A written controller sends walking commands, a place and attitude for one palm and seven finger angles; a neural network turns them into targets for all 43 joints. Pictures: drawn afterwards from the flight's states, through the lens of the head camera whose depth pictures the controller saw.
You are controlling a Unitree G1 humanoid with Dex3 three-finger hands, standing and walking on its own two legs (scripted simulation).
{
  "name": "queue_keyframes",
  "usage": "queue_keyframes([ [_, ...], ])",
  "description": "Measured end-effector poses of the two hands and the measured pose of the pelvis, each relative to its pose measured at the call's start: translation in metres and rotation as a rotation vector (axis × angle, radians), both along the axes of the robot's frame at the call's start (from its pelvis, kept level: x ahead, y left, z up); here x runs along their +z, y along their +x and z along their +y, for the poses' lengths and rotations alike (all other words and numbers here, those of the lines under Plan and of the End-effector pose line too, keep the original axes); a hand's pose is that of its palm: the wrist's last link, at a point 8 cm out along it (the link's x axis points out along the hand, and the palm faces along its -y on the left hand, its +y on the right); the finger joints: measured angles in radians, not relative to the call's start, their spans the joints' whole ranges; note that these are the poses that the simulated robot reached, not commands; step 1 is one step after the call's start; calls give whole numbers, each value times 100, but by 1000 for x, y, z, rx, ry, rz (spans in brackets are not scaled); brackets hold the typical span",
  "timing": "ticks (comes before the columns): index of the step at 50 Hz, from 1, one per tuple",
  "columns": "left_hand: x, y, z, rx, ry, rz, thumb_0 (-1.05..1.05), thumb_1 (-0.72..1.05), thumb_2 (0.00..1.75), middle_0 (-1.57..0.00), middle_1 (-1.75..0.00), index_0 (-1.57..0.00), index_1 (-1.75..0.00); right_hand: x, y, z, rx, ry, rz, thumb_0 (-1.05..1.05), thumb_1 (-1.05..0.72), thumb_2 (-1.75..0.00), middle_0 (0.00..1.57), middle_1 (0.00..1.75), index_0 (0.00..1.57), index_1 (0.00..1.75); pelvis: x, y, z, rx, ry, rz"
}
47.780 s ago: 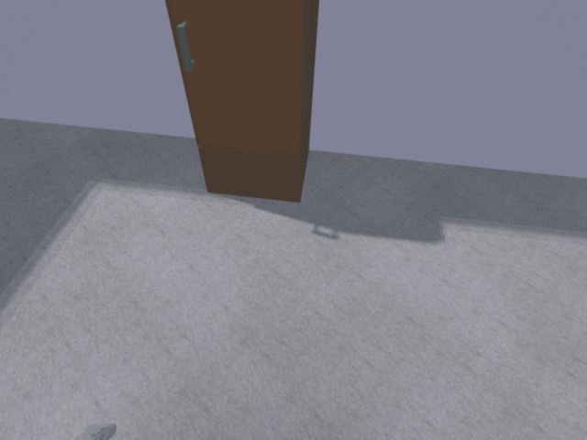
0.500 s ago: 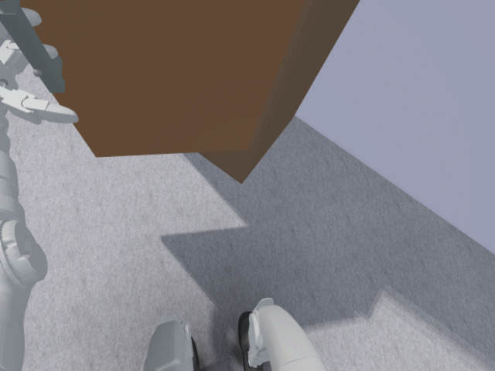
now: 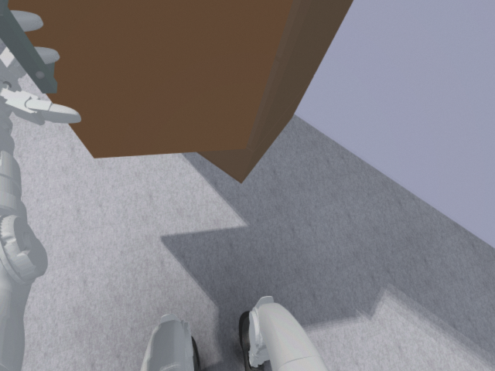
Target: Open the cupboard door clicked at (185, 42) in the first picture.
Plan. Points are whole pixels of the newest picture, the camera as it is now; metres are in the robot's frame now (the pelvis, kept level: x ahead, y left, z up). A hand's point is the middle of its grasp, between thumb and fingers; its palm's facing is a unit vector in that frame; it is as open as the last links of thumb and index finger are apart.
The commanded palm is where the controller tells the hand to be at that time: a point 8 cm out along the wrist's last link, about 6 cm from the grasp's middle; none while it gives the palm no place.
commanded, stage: close the thumb around the handle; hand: left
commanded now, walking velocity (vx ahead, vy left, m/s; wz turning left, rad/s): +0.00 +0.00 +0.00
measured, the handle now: (27, 43) +0.59 +0.25 +0.05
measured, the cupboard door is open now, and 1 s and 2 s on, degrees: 43 44 84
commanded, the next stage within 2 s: pull the door open along its arc in 0.76 s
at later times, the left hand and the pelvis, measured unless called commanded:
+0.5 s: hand (36, 73) +0.54 +0.24 +0.05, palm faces +0.02 -1.00 -0.02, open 8.7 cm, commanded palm +0.53 +0.26 +0.06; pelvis +0.00 +0.00 +0.00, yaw +0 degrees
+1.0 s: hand (43, 77) +0.54 +0.23 +0.06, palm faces +0.02 -1.00 -0.02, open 5.6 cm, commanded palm +0.50 +0.26 +0.06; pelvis +0.00 +0.01 +0.00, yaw +0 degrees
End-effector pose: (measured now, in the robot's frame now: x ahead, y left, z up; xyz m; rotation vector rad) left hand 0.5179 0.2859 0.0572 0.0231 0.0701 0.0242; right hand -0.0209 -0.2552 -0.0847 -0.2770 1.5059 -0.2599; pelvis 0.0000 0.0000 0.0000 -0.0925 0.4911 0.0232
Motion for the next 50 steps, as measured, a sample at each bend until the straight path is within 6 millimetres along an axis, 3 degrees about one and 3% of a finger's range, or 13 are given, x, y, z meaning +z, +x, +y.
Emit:
queue_keyframes([
  [7, 0, 3, 1, -3, 3, -9, -1, -48, 31, -30, -120, -30, -120, 0, -2, -3, 1, -15, -2, 0, -90, -90, 20, 30, 20, 29, -3, -2, -1, 0, -2, 6],
  [12, -1, 4, 1, -8, -1, -5, -1, -36, 36, -31, -121, -31, -121, 0, -5, -2, 0, -15, 3, 0, -90, -90, 20, 30, 20, 29, -3, -3, 0, -1, -3, 9],
  [34, 1, 2, 2, -33, 2, -16, 1, 69, 81, -39, -133, -39, -133, 2, -4, 9, -2, -2, 2, 0, -90, -90, 20, 30, 20, 29, 0, 0, 7, 1, -9, 4],
  [50, 0, -4, -4, -6, -2, -19, 0, 74, 83, -36, -135, -36, -135, 0, -2, 9, -7, 8, -21, 0, -90, -90, 20, 30, 20, 29, 0, -2, 7, -7, -2, -6],
])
